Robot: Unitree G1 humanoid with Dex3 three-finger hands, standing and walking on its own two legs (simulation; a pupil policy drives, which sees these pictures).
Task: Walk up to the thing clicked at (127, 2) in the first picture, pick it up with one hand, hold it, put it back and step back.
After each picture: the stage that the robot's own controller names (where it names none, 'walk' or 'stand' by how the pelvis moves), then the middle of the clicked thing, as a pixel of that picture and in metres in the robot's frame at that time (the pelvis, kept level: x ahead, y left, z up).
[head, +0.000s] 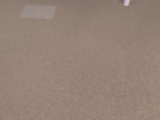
stand; out of the picture +2.12 -0.64 -0.65
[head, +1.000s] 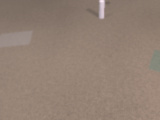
walk; (101, 9) +2.06 -0.15 -0.62
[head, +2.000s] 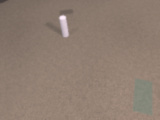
walk; (64, 26) +1.41 +0.30 -0.64
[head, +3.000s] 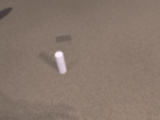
walk; (60, 63) +0.91 +0.27 -0.65
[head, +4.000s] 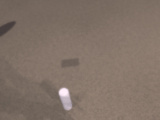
walk; (65, 99) +0.56 +0.20 -0.64
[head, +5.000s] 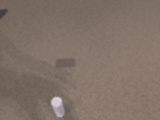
stand; (58, 107) +0.41 +0.19 -0.63
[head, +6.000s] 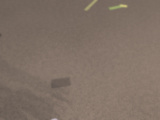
stand; out of the picture +0.36 +0.20 -0.65
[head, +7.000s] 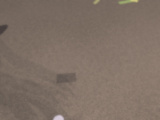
stand; out of the picture +0.35 +0.17 -0.65
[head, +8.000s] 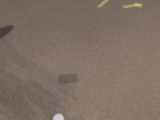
stand; out of the picture +0.37 +0.17 -0.65
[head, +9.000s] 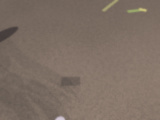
stand; out of the picture +0.37 +0.16 -0.65
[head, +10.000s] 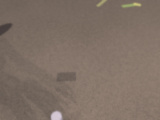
stand; out of the picture +0.39 +0.18 -0.65
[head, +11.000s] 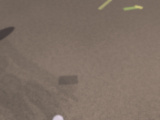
stand; out of the picture +0.37 +0.17 -0.66
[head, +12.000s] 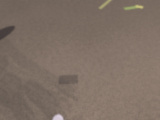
stand; out of the picture +0.38 +0.17 -0.66
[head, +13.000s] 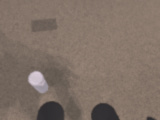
go down; (39, 83) +0.39 +0.21 -0.45
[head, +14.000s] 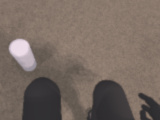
go down; (25, 57) +0.43 +0.25 -0.28
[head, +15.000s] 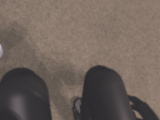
close in; out of the picture +0.41 +0.28 -0.19
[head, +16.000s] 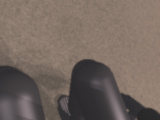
close; out of the picture +0.40 +0.30 -0.16
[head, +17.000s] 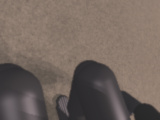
lift; out of the picture +0.39 +0.30 -0.16
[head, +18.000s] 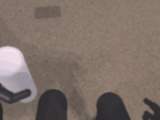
lift; (18, 80) +0.30 +0.21 -0.01
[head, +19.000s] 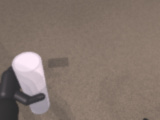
hold; (34, 87) +0.30 +0.16 +0.01
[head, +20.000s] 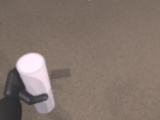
hold; (39, 87) +0.31 +0.15 +0.03
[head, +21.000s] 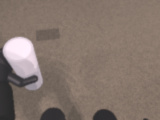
crouch; (27, 69) +0.37 +0.18 -0.03
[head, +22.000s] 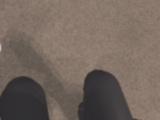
lower; out of the picture +0.45 +0.27 -0.07
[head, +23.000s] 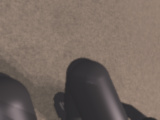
lower; out of the picture +0.44 +0.30 -0.15
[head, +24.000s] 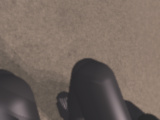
lower; out of the picture +0.41 +0.30 -0.16
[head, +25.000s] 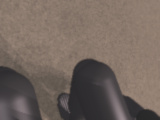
lower; out of the picture +0.39 +0.30 -0.16
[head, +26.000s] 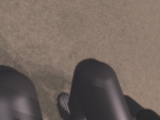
lower; out of the picture +0.39 +0.30 -0.16
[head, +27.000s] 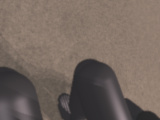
open; out of the picture +0.40 +0.27 -0.16
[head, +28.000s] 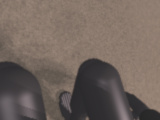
stand; out of the picture +0.37 +0.26 -0.16
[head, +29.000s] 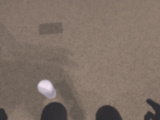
walk; (48, 90) +0.37 +0.19 -0.46
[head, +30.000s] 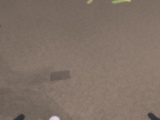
stand; out of the picture +0.35 +0.17 -0.60
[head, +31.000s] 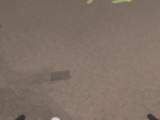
stand; out of the picture +0.35 +0.17 -0.60
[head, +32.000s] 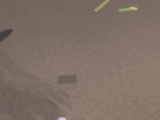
stand; out of the picture +0.37 +0.15 -0.65
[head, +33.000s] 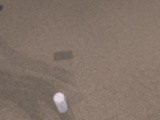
walk; (61, 103) +0.43 +0.17 -0.63
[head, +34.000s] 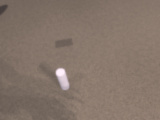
walk; (63, 79) +0.65 +0.23 -0.64
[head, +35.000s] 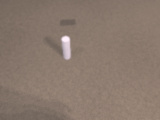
stand; (66, 48) +0.98 +0.16 -0.63
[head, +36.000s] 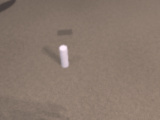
stand; (64, 57) +1.00 +0.19 -0.65
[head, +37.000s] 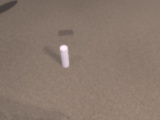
stand; (64, 56) +1.01 +0.18 -0.66
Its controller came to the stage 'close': yes
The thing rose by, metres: 0.67
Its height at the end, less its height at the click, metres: +0.00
